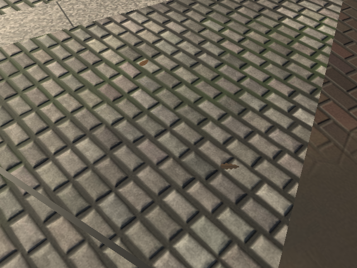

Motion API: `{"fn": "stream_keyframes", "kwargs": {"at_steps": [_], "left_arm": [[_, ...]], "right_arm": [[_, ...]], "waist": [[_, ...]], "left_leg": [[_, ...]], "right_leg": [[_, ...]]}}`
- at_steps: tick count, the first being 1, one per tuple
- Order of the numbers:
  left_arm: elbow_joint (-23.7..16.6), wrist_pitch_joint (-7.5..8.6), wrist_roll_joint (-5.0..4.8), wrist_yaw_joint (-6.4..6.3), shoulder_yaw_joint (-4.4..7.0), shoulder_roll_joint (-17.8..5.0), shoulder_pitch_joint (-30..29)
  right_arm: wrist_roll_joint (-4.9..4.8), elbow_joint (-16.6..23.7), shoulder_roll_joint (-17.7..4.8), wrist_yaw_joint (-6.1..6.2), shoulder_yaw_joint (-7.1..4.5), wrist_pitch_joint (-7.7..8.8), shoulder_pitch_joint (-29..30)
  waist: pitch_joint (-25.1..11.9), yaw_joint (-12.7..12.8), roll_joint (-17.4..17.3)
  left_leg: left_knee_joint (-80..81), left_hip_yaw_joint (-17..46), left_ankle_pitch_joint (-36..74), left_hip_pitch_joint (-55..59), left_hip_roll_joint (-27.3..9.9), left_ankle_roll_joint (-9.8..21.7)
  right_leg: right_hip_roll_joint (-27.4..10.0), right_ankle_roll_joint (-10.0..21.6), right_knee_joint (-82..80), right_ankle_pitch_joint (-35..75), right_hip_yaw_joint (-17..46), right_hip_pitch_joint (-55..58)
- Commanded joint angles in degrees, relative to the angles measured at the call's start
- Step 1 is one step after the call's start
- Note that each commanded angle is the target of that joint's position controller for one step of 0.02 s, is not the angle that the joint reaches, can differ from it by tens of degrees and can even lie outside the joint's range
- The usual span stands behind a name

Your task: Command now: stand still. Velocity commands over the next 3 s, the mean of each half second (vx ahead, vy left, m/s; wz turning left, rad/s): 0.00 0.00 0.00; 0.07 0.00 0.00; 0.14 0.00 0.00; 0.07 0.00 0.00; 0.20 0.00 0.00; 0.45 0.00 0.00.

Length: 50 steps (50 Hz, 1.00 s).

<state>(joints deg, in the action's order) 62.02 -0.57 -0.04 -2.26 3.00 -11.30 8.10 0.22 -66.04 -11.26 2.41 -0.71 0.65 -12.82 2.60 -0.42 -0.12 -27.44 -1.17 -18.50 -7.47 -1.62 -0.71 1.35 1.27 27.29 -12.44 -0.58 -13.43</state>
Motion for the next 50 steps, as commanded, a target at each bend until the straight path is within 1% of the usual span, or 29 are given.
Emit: {"fn": "stream_keyframes", "kwargs": {"at_steps": [1,17,31,32,33,34,35,36,37,38,39,40,41,42,43,44,45,46,47,48,49,50], "left_arm": [[-1.4,0.50,0.04,-0.14,0.71,-5.4,0.1],[0.8,0.56,-0.11,-0.38,-0.03,-4.4,3.2],[1.7,0.55,-0.22,-0.63,-0.32,-4.0,4.9],[2.3,0.51,-0.17,-0.62,-0.50,-3.3,6.0],[2.5,0.46,-0.42,-0.64,-0.37,-3.4,6.3],[2.4,0.59,-0.67,-0.63,-0.16,-3.7,6.3],[1.6,1.06,-0.67,-0.51,-0.15,-3.5,4.9],[0.4,1.86,-0.78,-0.20,-0.26,-3.0,2.8],[-0.5,2.71,-0.68,0.14,-0.64,-1.9,1.2],[-0.6,3.35,-0.65,0.45,-0.81,-1.4,1.5],[-0.3,3.73,-0.60,0.69,-0.97,-0.9,3.1],[0.5,3.88,-0.43,0.80,-1.08,-0.4,6.0],[1.6,3.67,0.13,0.81,-0.65,-2.0,8.5],[2.3,3.42,0.03,0.83,0.36,-6.2,10.6],[2.6,3.29,-0.69,0.85,0.29,-6.8,12.0],[2.6,3.37,-0.57,0.85,-0.53,-4.2,13.0],[2.5,3.51,-0.11,0.87,-0.88,-3.8,12.2],[1.8,3.75,0.15,0.91,-0.77,-4.9,10.7],[1.2,4.08,0.03,0.90,-0.73,-5.6,9.2],[0.8,4.24,-0.06,0.89,-0.80,-5.8,7.9],[0.4,4.22,-0.38,0.90,-0.76,-6.1,6.2],[-0.2,4.13,-0.90,0.99,-0.43,-6.6,5.2]], "right_arm": [[0.01,1.0,-5.4,0.11,-0.69,0.43,-2.8],[-0.12,1.4,-4.1,-0.05,-0.42,0.62,-6.8],[-0.20,2.1,-3.5,-0.19,-0.43,0.67,-8.8],[-0.22,1.5,-3.0,-0.14,-0.35,0.60,-10.1],[-0.58,1.4,-3.9,0.01,-0.73,0.44,-10.8],[-0.97,1.9,-5.8,0.23,-1.37,0.31,-10.5],[-1.35,2.3,-7.6,0.39,-1.95,0.42,-11.1],[-1.67,2.6,-9.3,0.43,-2.59,0.78,-12.0],[-1.49,3.3,-9.8,0.45,-2.88,1.21,-10.8],[-0.97,3.9,-8.7,0.37,-2.67,1.62,-9.1],[-0.83,4.6,-7.5,0.15,-2.36,1.82,-6.9],[-1.03,5.1,-6.3,-0.15,-1.96,1.75,-4.8],[-1.27,4.9,-6.1,-0.39,-2.00,1.69,-5.5],[-0.89,4.9,-5.0,-0.28,-1.85,1.78,-8.0],[-0.02,4.7,-1.2,0.04,-0.71,1.62,-10.3],[-0.10,4.4,-1.7,0.26,-0.59,1.33,-10.9],[-0.59,4.3,-2.2,0.38,-0.64,1.01,-10.7],[-0.52,4.1,-2.2,0.53,-0.50,0.73,-10.6],[-0.25,3.9,-2.2,0.46,-0.39,0.47,-10.5],[-0.13,3.7,-2.0,0.34,-0.28,0.22,-10.5],[-0.14,3.4,-2.2,0.22,-0.27,0.01,-10.9],[-0.15,3.1,-3.4,0.04,-0.43,-0.10,-11.0]], "waist": [[-0.5,0.1,-0.4],[-0.1,0.3,-0.2],[0.0,0.3,-0.2],[-1.4,0.3,-0.5],[-0.4,0.1,-1.4],[1.4,-0.2,-3.4],[3.8,-0.9,-5.8],[6.2,-1.8,-8.2],[8.5,-1.9,-9.1],[9.1,-1.0,-8.2],[8.5,0.6,-7.6],[7.1,2.6,-6.2],[5.4,2.8,-3.6],[2.7,1.2,3.0],[-1.0,0.8,9.7],[-2.9,1.1,9.0],[-2.7,0.4,8.2],[-3.2,-0.1,7.0],[-3.4,-0.7,6.3],[-3.9,-1.4,5.6],[-3.9,-2.4,4.8],[-3.4,-2.3,2.6]], "left_leg": [[6.1,0.6,4.7,-7.4,-0.7,1.7],[6.7,0.9,6.3,-7.6,-0.4,2.3],[7.0,1.3,8.4,-7.3,-0.3,2.7],[7.7,1.0,2.6,-6.7,0.0,3.0],[8.6,1.8,-6.5,-7.4,0.0,4.0],[10.1,4.6,-16.5,-8.3,-1.4,5.8],[13.1,9.7,-24.7,-8.3,-5.0,8.2],[16.4,16.2,-29.2,-7.3,-10.0,11.0],[17.7,20.8,-25.3,-8.2,-14.0,13.0],[16.4,20.6,-17.1,-8.0,-14.7,13.3],[13.4,17.3,-7.5,-7.7,-13.2,12.1],[9.5,12.4,0.5,-9.1,-10.0,9.6],[5.4,8.5,6.7,-10.4,-6.5,6.8],[-0.3,1.9,8.6,-12.0,-0.8,3.7],[-4.5,-1.3,3.4,-12.7,1.9,0.6],[-7.2,-0.1,-0.3,-11.4,1.0,-0.8],[-8.7,0.5,-2.4,-11.1,0.7,-1.2],[-9.5,0.9,-3.8,-10.8,0.3,-1.4],[-9.0,1.5,-4.7,-10.8,-0.4,-1.4],[-6.3,1.8,-3.6,-9.0,-0.9,-1.3],[-1.3,1.6,2.3,-6.0,-1.1,-1.0],[2.1,1.8,11.6,-3.8,-1.1,-0.5]], "right_leg": [[-2.4,1.4,-3.8,7.4,2.5,5.3],[-2.5,0.9,-3.5,8.8,2.4,4.9],[-2.7,0.4,-3.2,10.2,2.4,5.0],[-1.9,0.4,-3.0,4.8,1.4,5.6],[-0.3,0.4,-1.0,-3.3,-0.3,4.2],[1.4,0.5,2.2,-11.8,-2.3,0.6],[2.0,0.5,6.2,-14.8,-3.5,-4.6],[1.6,0.6,10.7,-13.3,-4.6,-9.8],[-0.6,1.2,14.0,-9.9,-2.7,-12.0],[-2.0,1.7,14.0,-9.6,-1.5,-12.5],[-2.5,2.2,9.5,-9.8,-1.5,-10.4],[-2.1,2.5,0.6,-6.4,-2.2,-3.9],[-2.0,2.1,-3.8,2.3,-0.7,2.6],[-4.6,3.0,-2.3,13.1,3.8,6.8],[-9.0,6.4,-3.0,17.7,9.9,9.9],[-12.9,9.1,-4.4,23.1,14.8,10.9],[-14.4,10.0,-4.6,29.0,15.5,10.7],[-14.9,10.3,-4.1,34.2,15.2,11.0],[-15.5,10.5,-3.2,39.5,14.3,11.3],[-14.9,9.8,-2.4,42.6,12.4,10.7],[-12.9,8.3,-1.6,42.2,9.5,9.3],[-9.2,6.0,-0.6,38.2,5.5,8.4]]}}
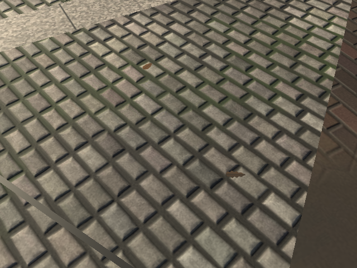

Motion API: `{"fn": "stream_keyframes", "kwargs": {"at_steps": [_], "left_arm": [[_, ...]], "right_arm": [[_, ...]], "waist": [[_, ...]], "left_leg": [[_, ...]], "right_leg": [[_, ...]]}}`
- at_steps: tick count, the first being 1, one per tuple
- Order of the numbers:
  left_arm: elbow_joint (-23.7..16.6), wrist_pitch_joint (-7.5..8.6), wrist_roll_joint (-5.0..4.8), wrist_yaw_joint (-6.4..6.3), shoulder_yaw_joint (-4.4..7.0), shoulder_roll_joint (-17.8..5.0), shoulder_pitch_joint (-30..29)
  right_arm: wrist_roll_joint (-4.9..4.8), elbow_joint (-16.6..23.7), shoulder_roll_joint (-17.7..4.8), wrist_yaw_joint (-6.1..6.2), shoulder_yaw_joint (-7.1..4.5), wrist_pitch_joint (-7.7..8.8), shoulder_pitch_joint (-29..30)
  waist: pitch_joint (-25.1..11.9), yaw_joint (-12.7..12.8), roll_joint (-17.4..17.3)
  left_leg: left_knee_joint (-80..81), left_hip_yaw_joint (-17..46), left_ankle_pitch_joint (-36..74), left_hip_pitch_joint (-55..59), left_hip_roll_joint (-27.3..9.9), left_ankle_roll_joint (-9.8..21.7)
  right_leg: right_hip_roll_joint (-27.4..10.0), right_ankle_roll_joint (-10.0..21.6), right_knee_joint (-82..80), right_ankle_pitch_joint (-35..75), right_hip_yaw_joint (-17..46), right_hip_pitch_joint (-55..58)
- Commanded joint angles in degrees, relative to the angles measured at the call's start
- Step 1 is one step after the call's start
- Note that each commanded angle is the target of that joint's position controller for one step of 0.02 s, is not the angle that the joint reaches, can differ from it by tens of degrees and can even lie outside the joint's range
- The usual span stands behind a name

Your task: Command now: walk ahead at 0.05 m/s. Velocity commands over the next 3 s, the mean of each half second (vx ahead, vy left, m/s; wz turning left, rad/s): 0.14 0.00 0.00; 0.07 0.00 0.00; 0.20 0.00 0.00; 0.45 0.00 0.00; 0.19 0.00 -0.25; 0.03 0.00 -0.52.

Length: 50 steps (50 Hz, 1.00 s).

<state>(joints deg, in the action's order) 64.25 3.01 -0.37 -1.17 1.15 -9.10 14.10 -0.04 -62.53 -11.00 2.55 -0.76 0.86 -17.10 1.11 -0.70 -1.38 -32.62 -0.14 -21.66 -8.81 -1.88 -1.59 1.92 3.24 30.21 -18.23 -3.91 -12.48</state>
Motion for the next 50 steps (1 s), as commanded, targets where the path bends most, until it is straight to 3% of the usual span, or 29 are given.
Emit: {"fn": "stream_keyframes", "kwargs": {"at_steps": [1,2,5,9,12,14,16,18,19,21,22,23,24,25,27,29,31,33,36,37,38,39,40,41,43,46,48,49,50], "left_arm": [[-2.6,0.50,-0.81,0.03,1.85,-9.3,-0.2],[-2.2,0.48,-0.74,0.15,2.12,-9.6,1.6],[-1.9,-0.20,-0.85,0.17,1.96,-7.0,1.9],[-2.3,-1.54,-0.36,-0.39,2.24,-6.9,-0.1],[-1.4,-2.22,-1.07,-0.69,2.99,-7.5,1.0],[-1.5,-1.61,-1.55,-0.83,3.38,-8.2,2.1],[-1.3,0.06,-2.15,-0.51,3.86,-10.4,4.9],[-1.4,1.47,-1.55,-0.04,4.27,-12.2,5.9],[-2.3,1.88,-1.14,0.20,4.16,-12.0,3.8],[-6.5,1.68,-1.41,0.47,3.67,-11.2,-7.5],[-9.0,1.77,-1.30,0.44,2.90,-8.2,-11.9],[-9.5,2.04,-0.53,0.24,2.45,-7.0,-10.1],[-8.0,1.75,-0.72,0.44,2.65,-7.4,-7.7],[-7.2,1.45,-1.39,0.75,2.55,-7.2,-5.8],[-6.8,1.03,-1.48,0.78,2.79,-7.2,-5.4],[-7.3,0.55,-1.11,0.90,2.37,-5.0,-7.6],[-8.0,0.03,-1.04,0.98,1.59,-3.3,-10.3],[-8.3,-0.85,-1.23,0.72,1.63,-4.6,-11.3],[-7.3,-1.50,-0.51,0.33,2.27,-6.7,-8.4],[-6.7,-1.55,0.04,0.04,3.08,-9.2,-6.1],[-6.3,-1.59,0.36,-0.38,4.03,-12.9,-3.2],[-5.4,-1.88,0.65,-0.50,3.73,-11.9,-1.0],[-5.1,-2.17,0.60,-0.32,2.82,-8.4,-0.5],[-4.8,-2.01,0.62,-0.13,2.01,-7.1,-3.2],[-6.3,-1.20,1.25,-0.01,1.58,-8.3,-9.6],[-7.9,-1.63,0.23,-0.67,1.87,-9.9,-16.7],[-6.3,-2.43,-0.87,-0.60,2.11,-9.1,-12.3],[-5.8,-2.83,-0.36,-0.77,2.07,-8.1,-10.0],[-5.9,-2.92,0.17,-0.99,1.75,-7.0,-10.8]], "right_arm": [[-0.26,-0.6,-5.8,-0.25,-0.87,-0.38,-5.5],[-0.66,-0.4,-6.6,-0.22,-1.11,-0.59,-4.9],[-0.64,-0.5,-4.6,-0.17,-0.86,-1.33,-4.7],[-0.39,-0.4,-5.2,-0.07,-1.17,-1.21,-2.4],[-0.91,-1.2,-5.0,0.10,-1.63,-1.09,-2.7],[-1.30,0.1,-4.4,0.08,-1.50,0.04,-0.6],[-1.67,2.1,-3.0,-0.37,-1.08,2.21,1.3],[-1.56,3.2,-2.3,-1.26,-1.02,3.83,2.7],[-1.51,2.9,-2.4,-1.75,-1.18,4.20,1.2],[-0.92,-0.9,-3.0,-2.06,-1.72,4.21,-8.4],[-0.77,-3.7,-8.5,-1.92,-3.45,4.06,-16.0],[-0.19,-3.4,-13.2,-2.24,-4.40,3.97,-17.4],[0.58,-2.0,-9.1,-2.05,-3.07,4.27,-14.3],[0.51,-0.6,-6.8,-1.92,-2.43,4.54,-10.9],[-0.16,1.0,-5.5,-1.72,-1.61,4.46,-6.2],[0.34,1.0,-3.7,-1.23,-0.68,3.70,-5.5],[0.84,0.9,-6.0,-0.59,-0.83,3.01,-6.0],[0.40,0.5,-8.2,-0.33,-1.44,2.66,-7.1],[-0.76,0.6,-8.1,-0.60,-1.71,2.62,-4.9],[-0.54,0.3,-8.7,-0.86,-2.11,2.88,-5.5],[0.69,0.8,-8.3,-1.08,-2.24,3.40,-6.4],[1.08,-0.7,-3.5,-1.06,-1.27,3.32,-12.4],[0.55,-0.9,-2.8,-0.89,-1.06,2.76,-10.2],[-0.18,0.7,-1.9,-0.64,-1.00,1.90,-6.4],[-0.25,1.4,-2.9,0.14,-1.47,0.05,-4.0],[0.59,-0.8,-1.0,0.46,-1.33,-0.76,-7.8],[1.67,-1.1,-4.4,0.07,-1.85,-1.34,-7.3],[1.02,-0.5,-6.5,0.10,-2.02,-1.56,-6.1],[0.59,0.0,-5.5,0.10,-1.69,-1.04,-3.4]], "waist": [[-1.3,-0.5,1.5],[-2.4,0.4,0.5],[-4.2,0.2,0.0],[-2.4,0.5,0.4],[-0.8,0.8,1.5],[5.7,1.8,3.2],[9.2,2.4,7.8],[8.7,1.7,9.6],[7.5,0.1,8.9],[5.5,-6.4,5.2],[3.3,-8.1,-6.3],[2.2,-7.4,-16.5],[2.5,-4.8,-9.5],[2.5,-2.9,-5.3],[2.8,0.0,-1.9],[2.6,0.5,-3.5],[1.2,0.1,-4.9],[-0.3,-0.1,-6.1],[-1.1,2.9,-5.6],[-2.4,3.7,-4.3],[-6.0,3.4,-0.3],[-12.8,1.8,5.4],[-13.5,3.3,6.4],[-9.8,2.2,10.2],[-4.3,0.4,8.5],[-1.3,-4.6,6.8],[-0.5,-2.8,3.0],[1.5,-0.1,-1.5],[4.4,0.6,-3.5]], "left_leg": [[7.0,0.5,22.9,-1.2,0.1,0.7],[5.8,0.0,28.1,1.4,0.3,1.1],[5.8,0.4,31.3,3.0,-0.6,2.0],[7.3,0.6,28.7,1.4,-0.7,2.4],[5.4,-1.5,3.5,-2.5,1.7,4.3],[2.9,-0.4,-10.3,-10.7,1.3,6.0],[-3.4,-1.6,-9.4,-17.6,1.4,6.8],[-8.2,-1.9,-6.3,-18.5,1.3,7.7],[-7.6,-1.4,-6.6,-15.8,0.8,8.6],[5.3,-0.5,0.6,1.7,1.0,9.9],[12.1,11.8,11.7,10.4,-5.8,12.0],[15.5,26.8,35.4,17.2,-16.8,16.8],[13.5,25.2,46.3,16.3,-18.9,18.4],[12.4,20.0,51.1,14.5,-17.6,17.3],[12.6,12.7,53.3,13.5,-14.6,13.4],[13.3,6.4,54.7,10.3,-10.1,10.4],[12.2,2.8,59.1,7.3,-7.9,9.4],[11.3,3.0,61.8,5.8,-8.3,9.7],[7.7,3.0,60.9,3.6,-7.5,8.5],[5.8,2.8,57.1,2.8,-6.0,6.9],[2.2,1.3,45.0,-1.4,-3.1,4.7],[-3.6,0.5,26.7,-7.0,-0.9,1.7],[-9.9,-0.3,9.1,-6.5,1.3,0.1],[-14.1,0.1,-9.2,-8.8,2.1,-0.6],[-18.3,2.3,-19.2,-8.5,0.4,-1.3],[1.7,0.1,-2.2,-0.3,-0.6,-0.3],[9.3,0.2,8.9,3.2,-0.4,1.5],[10.7,1.4,-1.8,-4.4,-1.6,3.5],[13.3,2.9,-10.5,-12.7,-2.0,4.8]], "right_leg": [[-6.4,2.3,-2.3,43.6,5.9,7.7],[-5.5,1.7,-2.4,44.1,5.6,7.2],[-4.7,1.7,-2.4,41.4,5.1,8.5],[-4.2,1.3,-3.6,34.8,4.5,8.5],[-2.2,2.7,-3.2,5.0,3.3,6.8],[-5.9,5.0,-6.5,-16.0,9.6,2.3],[-14.0,9.3,-12.3,-21.8,21.7,2.5],[-20.4,12.8,-15.3,-16.2,30.8,2.3],[-20.8,12.4,-14.6,-13.1,30.0,0.5],[-13.4,6.4,-4.9,6.5,15.0,-10.8],[-2.9,0.2,12.7,12.0,0.9,-18.2],[1.6,-3.2,26.4,-7.4,-1.6,-27.8],[-1.0,-3.3,35.2,-15.4,3.6,-29.8],[-2.1,-2.8,38.4,-13.7,5.6,-29.0],[-4.6,-2.3,33.8,-8.0,5.7,-29.0],[-4.8,-2.8,22.0,-1.5,3.0,-22.6],[-3.0,-3.0,12.8,2.4,0.7,-15.2],[-1.4,-2.6,8.1,5.0,-0.9,-9.7],[-0.3,0.2,-2.7,16.8,-0.7,-0.2],[-1.7,1.6,-4.4,26.6,1.6,4.7],[-6.5,4.0,-1.2,46.1,6.2,13.0],[-13.4,11.1,2.2,54.8,11.7,22.4],[-17.7,14.6,-1.1,51.7,16.7,19.2],[-19.3,15.2,-5.5,44.0,19.9,14.0],[-18.7,12.5,-10.4,28.5,19.6,2.4],[-12.8,6.7,-11.7,12.6,13.0,-7.6],[-8.6,1.9,-9.7,0.9,8.7,-9.7],[-5.3,-0.4,-9.8,-5.7,5.0,-6.6],[-3.9,-1.8,-8.5,-2.4,3.5,-0.9]]}}
Over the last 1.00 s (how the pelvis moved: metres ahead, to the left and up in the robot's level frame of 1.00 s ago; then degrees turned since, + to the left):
0.06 -0.01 0.00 1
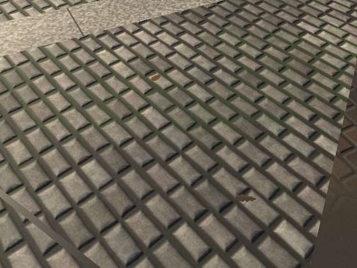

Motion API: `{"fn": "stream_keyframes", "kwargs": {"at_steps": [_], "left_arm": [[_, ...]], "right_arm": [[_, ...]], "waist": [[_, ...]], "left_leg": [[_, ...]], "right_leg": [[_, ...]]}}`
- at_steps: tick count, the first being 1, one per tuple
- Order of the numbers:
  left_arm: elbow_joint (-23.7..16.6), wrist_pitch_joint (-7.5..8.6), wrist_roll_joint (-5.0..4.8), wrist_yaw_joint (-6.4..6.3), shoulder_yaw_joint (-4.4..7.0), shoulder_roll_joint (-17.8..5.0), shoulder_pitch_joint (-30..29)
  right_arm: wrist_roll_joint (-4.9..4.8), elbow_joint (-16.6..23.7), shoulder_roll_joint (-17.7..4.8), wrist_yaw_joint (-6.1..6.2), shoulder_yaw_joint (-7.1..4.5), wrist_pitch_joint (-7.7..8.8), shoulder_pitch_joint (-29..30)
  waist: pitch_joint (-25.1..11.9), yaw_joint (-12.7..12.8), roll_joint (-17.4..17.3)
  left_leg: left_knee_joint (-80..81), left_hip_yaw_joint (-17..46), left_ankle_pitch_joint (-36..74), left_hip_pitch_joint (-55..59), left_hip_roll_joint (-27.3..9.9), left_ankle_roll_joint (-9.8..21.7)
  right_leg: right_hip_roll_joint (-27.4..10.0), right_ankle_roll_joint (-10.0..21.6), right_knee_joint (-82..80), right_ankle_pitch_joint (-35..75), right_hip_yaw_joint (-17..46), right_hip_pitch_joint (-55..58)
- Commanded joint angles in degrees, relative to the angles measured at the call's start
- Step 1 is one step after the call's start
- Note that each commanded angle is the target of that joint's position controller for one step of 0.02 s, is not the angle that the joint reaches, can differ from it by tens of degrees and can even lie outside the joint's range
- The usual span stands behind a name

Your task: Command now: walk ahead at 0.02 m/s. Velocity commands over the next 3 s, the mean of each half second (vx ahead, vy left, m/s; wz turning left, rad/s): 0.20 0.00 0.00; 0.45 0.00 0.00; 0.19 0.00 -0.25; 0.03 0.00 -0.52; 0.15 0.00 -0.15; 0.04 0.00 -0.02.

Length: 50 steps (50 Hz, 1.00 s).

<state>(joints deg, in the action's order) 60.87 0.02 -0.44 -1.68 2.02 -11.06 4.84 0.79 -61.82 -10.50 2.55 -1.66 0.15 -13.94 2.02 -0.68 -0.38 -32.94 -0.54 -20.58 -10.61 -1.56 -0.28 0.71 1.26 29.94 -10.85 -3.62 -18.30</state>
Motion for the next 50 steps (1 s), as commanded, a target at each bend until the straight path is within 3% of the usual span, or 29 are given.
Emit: {"fn": "stream_keyframes", "kwargs": {"at_steps": [1,3,6,7,8,10,11,12,14,16,18,20,21,22,23,24,25,26,27,29,32,37,41,44,46,47,48,49,50], "left_arm": [[-2.0,0.32,0.53,-0.67,0.94,-5.0,-1.1],[-0.9,0.89,0.65,-0.92,1.20,-6.0,0.5],[0.1,1.43,0.06,-0.48,1.22,-6.1,1.8],[0.8,1.37,-0.09,-0.38,1.03,-5.2,2.7],[1.0,1.25,-0.30,-0.30,1.04,-5.0,2.7],[-0.4,1.63,-0.41,-0.02,1.28,-5.6,-0.8],[-1.7,2.35,-0.70,0.30,1.16,-5.4,-3.2],[-2.8,3.21,-1.03,0.70,1.06,-5.2,-5.0],[-3.9,4.70,-1.56,1.55,1.29,-6.0,-5.9],[-4.3,5.69,-1.88,2.51,1.30,-6.0,-6.1],[-3.9,5.88,-1.78,3.23,1.05,-4.7,-5.3],[-1.0,5.54,-1.75,3.43,1.70,-5.2,2.5],[1.0,5.16,-1.66,3.15,2.90,-7.2,8.3],[2.6,4.98,-1.73,2.80,4.24,-9.9,15.7],[3.3,5.02,-1.10,2.14,5.61,-15.9,23.8],[3.6,5.83,0.23,2.72,4.52,-16.2,25.3],[2.7,6.75,0.06,2.82,3.39,-13.4,19.5],[0.9,7.14,-0.37,3.06,2.28,-9.9,13.9],[-0.3,7.25,-0.08,3.47,1.48,-8.2,9.9],[-0.9,7.09,0.65,3.72,0.71,-6.7,8.1],[0.1,6.77,0.79,2.65,0.62,-7.9,12.1],[-0.5,6.11,0.71,1.11,0.86,-9.3,15.3],[0.1,5.75,-0.07,0.94,1.37,-9.7,19.5],[0.7,4.93,-0.41,0.79,1.94,-10.1,21.3],[0.3,4.50,-0.41,0.73,2.51,-11.3,20.1],[0.0,4.25,-0.27,0.69,2.81,-12.2,19.2],[-0.4,3.81,-0.09,0.71,2.75,-12.0,18.1],[-1.3,3.65,0.32,0.78,2.13,-10.8,17.6],[-2.4,4.28,0.41,1.24,0.42,-4.5,23.9]], "right_arm": [[-0.33,-0.2,-5.1,0.16,-0.54,0.43,-4.3],[-0.17,0.2,-6.4,-0.03,-1.07,1.85,-2.8],[-0.44,-0.6,-5.0,-0.57,-0.97,2.55,-5.6],[-0.60,-1.3,-4.7,-0.66,-1.00,2.33,-7.3],[-0.99,-1.5,-5.7,-0.68,-1.41,2.00,-8.0],[-1.71,-0.7,-9.4,-0.58,-2.58,1.96,-9.0],[-2.02,-0.4,-11.0,-0.49,-3.16,2.47,-9.4],[-1.90,-0.4,-11.2,-0.38,-3.41,3.29,-10.2],[-1.32,-0.6,-9.8,-0.49,-3.30,4.73,-12.0],[-1.95,0.2,-9.1,-0.89,-3.17,4.82,-10.8],[-2.06,1.0,-10.3,-1.37,-3.34,4.33,-9.2],[-2.08,1.8,-11.3,-1.87,-3.50,4.03,-7.1],[-1.92,1.9,-11.2,-1.98,-3.35,4.21,-7.2],[-1.99,2.3,-10.3,-2.05,-2.95,4.57,-5.6],[-1.37,4.7,-7.3,-1.96,-2.04,5.05,-3.7],[-1.86,6.4,-2.5,-1.77,-0.97,6.27,-4.8],[-3.88,6.9,-5.5,-2.00,-1.72,6.95,-3.0],[-4.22,7.8,-7.5,-2.31,-2.03,7.31,-0.4],[-3.72,7.5,-7.9,-2.05,-2.48,7.26,0.0],[-2.63,6.8,-7.8,-1.71,-3.33,6.18,-2.0],[-2.20,7.8,-6.6,-1.82,-3.52,4.89,0.4],[-1.82,12.2,-5.1,-2.48,-2.83,4.99,12.1],[-2.30,14.3,-4.9,-3.66,-2.03,5.44,19.3],[-2.60,16.0,-5.5,-4.87,-1.74,5.96,22.2],[-2.70,16.2,-7.3,-5.36,-2.30,6.25,20.0],[-2.65,15.5,-9.0,-5.30,-3.07,6.33,16.4],[-2.57,13.2,-11.2,-5.08,-4.35,6.33,8.0],[-2.34,10.1,-14.2,-4.60,-5.67,6.15,-2.8],[-0.10,8.4,-19.9,-4.25,-6.90,6.00,-10.7]], "waist": [[4.7,1.1,-3.9],[3.3,1.4,-2.4],[-1.1,0.4,-0.6],[-2.9,0.0,-1.4],[-2.1,-0.3,-3.1],[3.1,-2.1,-7.0],[6.3,-2.8,-8.2],[8.4,-3.3,-8.5],[8.9,-3.3,-7.1],[7.1,-2.6,-4.6],[5.6,-1.6,-4.8],[3.1,2.8,-5.7],[0.3,5.5,-5.5],[-3.2,9.7,-3.5],[-7.4,12.0,8.7],[-12.4,9.7,16.5],[-7.1,7.2,11.1],[-2.0,5.6,7.6],[0.3,3.7,4.1],[1.2,1.0,4.3],[2.3,0.6,3.5],[3.6,2.8,3.3],[5.3,4.9,3.3],[5.9,4.9,3.9],[3.7,2.5,5.3],[0.7,0.2,6.8],[-4.4,-4.3,7.1],[-11.4,-8.7,6.2],[-21.4,-6.4,-6.7]], "left_leg": [[15.1,3.4,-11.6,-12.8,-2.2,3.2],[14.4,2.8,-2.1,-9.9,-1.9,2.5],[11.2,1.9,11.8,-3.0,-1.6,2.3],[11.8,1.9,8.2,-1.4,-1.5,3.0],[13.2,3.5,1.1,-1.2,-2.3,4.5],[18.8,13.7,-15.0,1.0,-9.4,10.1],[21.3,19.8,-17.9,2.4,-14.4,13.0],[22.3,23.5,-14.5,4.6,-17.7,14.8],[20.6,23.9,2.0,13.0,-20.4,15.8],[19.3,18.3,9.7,15.4,-18.1,13.4],[19.4,12.4,9.7,8.8,-14.3,11.7],[15.5,6.8,15.6,-1.8,-10.4,9.9],[10.3,4.8,23.8,-4.9,-8.7,8.7],[-0.5,1.1,29.5,-8.5,-6.2,6.3],[-22.7,-3.9,17.8,-19.8,-0.6,1.9],[-38.1,3.1,-11.7,-28.9,5.4,1.4],[-45.2,7.5,-9.7,-34.3,1.3,3.0],[-44.7,6.2,-3.8,-36.2,-2.0,4.9],[-41.9,5.1,2.0,-34.2,-4.6,5.6],[-36.0,4.2,7.4,-28.0,-7.1,5.5],[-30.1,2.3,11.7,-29.0,-7.4,3.6],[-12.1,0.7,22.7,-31.6,-6.2,0.9],[-2.7,-1.0,25.1,-30.7,-4.2,1.3],[1.5,-0.7,22.0,-30.8,-3.5,3.0],[3.3,-1.6,18.2,-25.4,-1.8,4.7],[3.1,-2.9,16.6,-19.4,0.2,5.7],[3.5,-4.5,16.5,-8.6,2.4,7.3],[1.4,-1.0,17.3,8.4,-0.5,9.5],[3.4,24.3,13.6,31.3,-16.3,18.1]], "right_leg": [[-2.5,-0.1,-6.4,-5.5,3.5,7.5],[-3.0,0.9,-4.2,3.4,3.8,8.5],[-3.7,1.9,-2.8,12.8,4.3,8.3],[-2.7,1.9,-1.8,8.3,3.0,8.5],[-0.9,1.6,0.7,-0.2,1.1,6.4],[1.4,1.4,8.1,-13.2,-2.0,-5.6],[0.0,2.2,11.3,-13.6,-1.1,-11.6],[-2.1,2.9,15.4,-14.8,0.9,-17.1],[-5.4,3.6,22.2,-19.1,3.7,-27.2],[-6.6,3.5,17.4,-17.0,3.2,-26.4],[-4.3,2.8,11.0,-11.5,-0.6,-15.2],[0.6,2.6,4.7,-1.0,-5.4,3.6],[2.9,3.2,3.9,0.3,-6.3,12.7],[0.6,5.1,2.3,-0.1,-2.4,21.5],[-14.1,11.0,-6.8,-8.0,20.2,30.6],[-24.4,17.8,-18.8,-11.6,46.7,34.2],[-24.8,17.1,-19.0,-17.4,44.6,29.6],[-22.5,14.4,-18.9,-16.5,35.7,23.8],[-19.6,12.1,-19.7,-12.5,28.2,18.4],[-14.9,9.6,-21.9,-4.8,18.3,11.5],[-13.2,10.1,-23.9,4.9,12.3,10.7],[-12.3,9.8,-25.1,10.8,7.8,12.4],[-13.2,9.6,-24.7,10.6,5.9,16.8],[-15.7,9.0,-21.5,13.9,5.6,22.8],[-16.5,8.0,-17.3,24.4,5.0,25.2],[-16.3,7.3,-12.7,35.2,4.5,25.9],[-14.3,6.1,-2.8,44.0,2.6,24.5],[-11.6,4.2,11.4,39.0,1.0,15.2],[-2.5,0.0,35.4,14.7,-0.4,-7.3]]}}
Over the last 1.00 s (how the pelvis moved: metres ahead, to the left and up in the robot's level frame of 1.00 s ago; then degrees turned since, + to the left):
0.10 0.03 0.00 2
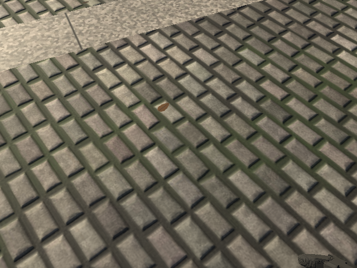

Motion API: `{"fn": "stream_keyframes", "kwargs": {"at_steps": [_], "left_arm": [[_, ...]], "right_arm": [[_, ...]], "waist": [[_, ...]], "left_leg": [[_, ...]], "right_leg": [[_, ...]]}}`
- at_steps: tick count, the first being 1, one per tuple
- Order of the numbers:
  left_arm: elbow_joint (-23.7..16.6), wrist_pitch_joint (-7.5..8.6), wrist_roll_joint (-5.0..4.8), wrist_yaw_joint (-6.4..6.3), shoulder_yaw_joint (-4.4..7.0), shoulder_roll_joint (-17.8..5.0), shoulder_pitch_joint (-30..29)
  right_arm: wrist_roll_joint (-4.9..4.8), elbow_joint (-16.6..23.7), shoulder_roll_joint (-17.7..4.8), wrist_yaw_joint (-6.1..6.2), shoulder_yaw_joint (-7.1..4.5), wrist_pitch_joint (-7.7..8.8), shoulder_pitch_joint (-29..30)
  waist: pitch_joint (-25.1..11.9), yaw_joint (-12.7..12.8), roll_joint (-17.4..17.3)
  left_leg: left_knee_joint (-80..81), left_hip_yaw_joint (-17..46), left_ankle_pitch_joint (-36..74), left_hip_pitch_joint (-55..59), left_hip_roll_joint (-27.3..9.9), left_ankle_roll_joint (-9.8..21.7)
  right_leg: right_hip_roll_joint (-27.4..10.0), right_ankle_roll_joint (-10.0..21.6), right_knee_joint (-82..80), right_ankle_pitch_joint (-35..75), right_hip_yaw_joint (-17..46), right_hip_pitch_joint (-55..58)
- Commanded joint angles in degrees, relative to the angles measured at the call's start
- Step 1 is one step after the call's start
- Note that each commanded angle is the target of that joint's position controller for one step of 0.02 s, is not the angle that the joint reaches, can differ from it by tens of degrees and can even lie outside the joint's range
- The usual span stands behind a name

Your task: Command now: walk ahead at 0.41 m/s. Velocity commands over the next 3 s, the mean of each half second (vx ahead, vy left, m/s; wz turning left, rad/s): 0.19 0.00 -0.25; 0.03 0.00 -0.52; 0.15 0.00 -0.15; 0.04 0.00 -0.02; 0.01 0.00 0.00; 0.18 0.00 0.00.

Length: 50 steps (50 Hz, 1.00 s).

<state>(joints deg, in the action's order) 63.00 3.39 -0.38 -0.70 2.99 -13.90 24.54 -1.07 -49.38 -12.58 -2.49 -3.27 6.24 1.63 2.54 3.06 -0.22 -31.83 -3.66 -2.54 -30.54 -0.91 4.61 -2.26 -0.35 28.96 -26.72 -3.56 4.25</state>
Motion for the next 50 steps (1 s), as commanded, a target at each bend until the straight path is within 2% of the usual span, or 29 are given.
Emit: {"fn": "stream_keyframes", "kwargs": {"at_steps": [1,2,3,4,5,6,7,8,10,12,14,19,22,24,25,26,27,28,29,30,31,32,34,39,43,46,48,49,50], "left_arm": [[-3.7,2.60,-0.58,0.52,-1.30,-0.1,4.8],[-4.9,3.56,-1.92,0.61,0.16,-5.3,0.1],[-5.9,3.79,-2.18,0.30,0.32,-6.4,-3.5],[-6.0,3.44,-1.41,-0.33,0.71,-6.2,-5.4],[-5.8,2.52,-0.84,-0.80,1.29,-6.1,-5.1],[-5.3,1.41,-0.93,-0.88,1.26,-4.7,-3.2],[-4.7,0.43,-1.06,-0.98,1.09,-2.9,-1.6],[-4.7,-0.31,-1.05,-1.16,1.09,-2.2,-1.4],[-6.6,-1.29,-0.69,-1.58,1.44,-2.9,-4.3],[-8.8,-1.68,-0.19,-1.40,1.69,-3.9,-8.2],[-10.5,-1.89,-0.17,-0.78,1.66,-3.8,-11.6],[-14.8,-3.09,-0.23,0.37,2.27,-4.8,-17.7],[-17.0,-3.32,-0.54,1.23,2.70,-4.9,-19.1],[-17.3,-3.04,-0.70,1.96,2.99,-4.7,-16.8],[-16.9,-2.83,-0.37,1.83,3.87,-6.7,-14.0],[-16.8,-2.73,0.13,0.85,5.90,-13.3,-10.2],[-17.4,-2.75,1.16,0.30,6.52,-17.8,-8.3],[-17.6,-2.11,1.54,0.77,5.15,-13.8,-6.3],[-18.8,-1.54,1.06,0.71,4.95,-12.7,-10.3],[-19.8,-1.48,-0.02,0.32,4.88,-11.9,-14.0],[-20.6,-1.82,-0.73,-0.10,4.48,-10.7,-16.2],[-20.9,-2.20,-0.64,-0.44,4.22,-10.3,-17.1],[-21.3,-2.59,0.03,-0.83,4.38,-11.1,-16.3],[-22.2,-3.25,-0.27,-1.75,4.80,-12.7,-15.6],[-23.4,-3.97,-0.03,-1.78,4.65,-12.6,-16.7],[-24.2,-4.49,0.17,-1.77,4.18,-12.0,-17.3],[-24.8,-5.10,-0.26,-2.10,3.48,-11.0,-18.3],[-24.7,-5.37,-0.31,-2.33,3.06,-10.0,-16.8],[-24.9,-5.36,0.39,-2.35,2.23,-7.2,-14.5]], "right_arm": [[1.93,-4.2,-15.4,0.64,-4.12,-0.19,-25.7],[1.22,-3.5,-11.8,0.49,-2.88,0.03,-20.5],[1.07,-2.2,-8.9,0.59,-1.89,0.11,-14.9],[1.19,-2.0,-6.9,0.30,-1.19,0.40,-11.2],[1.43,-2.3,-5.4,0.14,-0.71,0.67,-9.6],[2.18,-2.9,-4.7,0.02,-0.47,0.74,-9.3],[2.71,-3.5,-4.9,0.14,-0.44,0.86,-9.5],[3.07,-4.0,-5.6,0.48,-0.48,1.00,-9.5],[3.35,-4.2,-7.1,1.61,-0.63,0.94,-8.6],[2.83,-3.8,-8.7,3.04,-1.05,0.00,-8.1],[2.37,-3.6,-9.9,4.20,-1.39,-1.08,-8.6],[1.37,-3.5,-11.3,5.51,-2.19,-3.67,-10.5],[0.59,-2.5,-12.1,6.00,-2.81,-5.08,-10.4],[-0.22,-1.5,-12.5,6.40,-3.06,-5.87,-9.1],[-0.23,-1.9,-11.9,6.33,-3.05,-6.00,-11.2],[1.33,-0.3,-10.1,6.00,-2.52,-5.66,-11.2],[3.15,2.7,-6.4,5.40,-1.35,-5.10,-8.8],[2.27,3.0,-7.5,4.47,-1.45,-4.58,-6.8],[0.40,3.1,-8.8,4.05,-1.89,-4.43,-5.6],[0.26,2.4,-9.2,4.44,-2.16,-4.63,-5.8],[1.02,2.2,-10.4,5.06,-2.61,-4.96,-5.1],[1.37,2.5,-10.8,5.29,-2.89,-5.28,-5.1],[1.21,2.6,-9.3,5.39,-2.68,-5.54,-6.1],[0.96,3.4,-8.1,5.63,-2.18,-5.64,-4.5],[0.67,3.8,-8.6,5.01,-2.23,-5.13,-4.3],[0.37,3.4,-9.3,4.14,-2.31,-4.24,-7.0],[0.46,2.5,-9.0,3.32,-2.28,-3.67,-10.6],[0.95,2.3,-10.2,3.08,-2.59,-3.61,-11.7],[2.27,2.9,-14.1,3.24,-3.24,-3.81,-12.0]], "waist": [[-27.9,-9.3,-13.4],[-20.8,-8.7,-10.3],[-14.3,-6.8,-6.4],[-10.3,-4.7,-1.5],[-8.3,-2.8,-1.8],[-7.8,-1.4,-2.7],[-7.5,-0.6,-3.2],[-6.8,0.1,-3.6],[-5.9,0.7,-4.4],[-5.9,0.1,-4.7],[-6.0,-1.2,-4.6],[-4.4,-3.7,-4.1],[-4.0,-3.8,-5.0],[-5.2,-1.8,-4.9],[-7.2,-0.7,-2.3],[-10.7,-0.5,8.1],[-12.8,-1.6,18.5],[-18.4,0.6,10.5],[-15.0,-0.6,7.7],[-12.2,-2.1,4.3],[-10.6,-2.6,3.3],[-10.3,-3.6,4.1],[-10.8,-4.1,5.5],[-10.3,-2.8,7.4],[-9.1,-2.3,9.1],[-9.9,-2.6,10.4],[-10.2,-4.8,10.0],[-9.9,-4.8,8.0],[-10.2,-3.0,-3.0]], "left_leg": [[13.1,46.8,1.4,54.6,-23.8,17.1],[12.3,37.7,8.7,47.9,-21.5,13.9],[11.7,26.4,19.0,38.2,-19.5,11.9],[12.7,19.1,25.4,29.4,-16.8,10.3],[14.4,14.6,26.9,23.4,-14.6,9.0],[15.6,11.9,28.2,19.7,-13.8,8.5],[16.7,9.7,29.9,17.1,-13.5,9.0],[17.7,7.4,31.5,15.1,-13.2,9.5],[18.7,3.9,31.5,14.4,-12.9,9.6],[19.0,1.3,28.2,16.0,-12.5,8.9],[19.5,-0.1,23.6,17.5,-12.8,8.6],[17.5,0.3,14.2,24.1,-15.8,8.4],[12.5,1.1,15.6,27.6,-17.8,7.0],[6.1,-0.7,18.5,28.0,-16.8,4.0],[-0.8,-3.1,17.8,26.0,-13.7,0.7],[-15.5,-6.8,6.1,15.5,-8.2,-3.8],[-31.8,-5.2,-35.6,-4.4,2.7,-8.0],[-39.5,6.0,-38.9,-6.6,2.4,-7.3],[-41.0,7.5,-34.1,-9.2,1.0,-6.5],[-38.5,7.4,-29.0,-10.1,-0.3,-6.5],[-35.6,7.6,-25.6,-9.6,-1.1,-6.8],[-34.2,7.4,-23.5,-6.5,-1.0,-7.2],[-30.8,6.9,-20.9,-4.0,0.4,-7.6],[-18.7,8.0,-17.2,-1.3,1.5,-9.0],[-11.8,8.4,-17.0,3.3,2.6,-8.9],[-5.6,7.9,-17.4,7.5,2.7,-8.0],[5.9,6.1,-9.9,14.8,2.5,-6.5],[10.7,7.7,-4.6,19.7,-0.3,-5.1],[13.2,18.7,2.2,25.3,-11.4,-1.1]], "right_leg": [[6.9,0.9,49.0,-5.6,8.6,-37.8],[3.5,1.7,53.9,-5.1,12.1,-41.7],[0.3,1.9,52.5,-1.6,9.7,-41.4],[-2.2,1.7,48.3,1.5,8.1,-38.8],[-3.9,1.9,44.6,3.0,7.7,-35.3],[-4.4,2.1,42.5,4.0,7.9,-31.7],[-4.2,1.9,40.8,4.7,7.7,-29.6],[-3.8,1.5,38.8,6.0,7.7,-29.0],[-3.6,0.6,32.5,10.1,8.3,-30.8],[-3.8,-0.2,25.6,15.4,7.2,-32.0],[-3.8,-0.5,20.6,18.9,5.8,-31.9],[-3.0,-0.2,14.3,15.2,3.3,-34.4],[-1.7,1.1,10.7,9.4,1.4,-34.8],[0.5,2.9,1.7,14.5,-0.9,-29.2],[1.5,4.8,-4.6,23.9,0.6,-21.9],[-6.5,9.0,-5.3,46.8,13.3,-10.6],[-19.4,21.5,-4.7,67.5,32.9,0.9],[-20.1,23.8,-5.3,63.3,33.7,1.6],[-16.9,20.9,-5.8,58.1,27.8,-0.7],[-13.5,17.1,-6.3,51.1,23.4,-3.7],[-12.0,15.1,-7.2,46.3,22.0,-6.8],[-10.7,14.7,-7.9,44.9,20.9,-10.4],[-9.4,14.8,-8.5,44.4,20.5,-12.1],[-8.0,13.8,-9.0,33.5,23.0,-13.1],[-7.0,13.1,-9.2,26.3,26.7,-16.0],[-7.1,12.3,-7.0,29.9,28.9,-14.7],[-5.1,10.1,-4.0,31.0,28.0,-16.1],[-2.8,7.6,-1.7,25.5,26.6,-18.8],[3.1,4.4,8.8,11.8,20.3,-25.8]]}}
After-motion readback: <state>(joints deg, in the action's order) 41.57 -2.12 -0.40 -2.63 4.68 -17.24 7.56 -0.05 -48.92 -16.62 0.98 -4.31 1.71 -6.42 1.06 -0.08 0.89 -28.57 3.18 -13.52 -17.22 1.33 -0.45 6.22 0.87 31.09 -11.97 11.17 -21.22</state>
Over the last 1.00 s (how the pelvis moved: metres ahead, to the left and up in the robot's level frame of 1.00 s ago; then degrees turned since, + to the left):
0.38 -0.01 -0.02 -1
